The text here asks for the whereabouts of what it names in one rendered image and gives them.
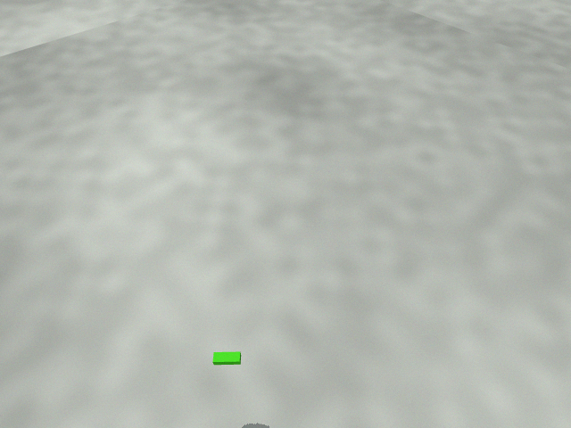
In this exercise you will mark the small box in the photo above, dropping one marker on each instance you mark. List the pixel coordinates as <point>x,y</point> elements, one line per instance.
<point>227,358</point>

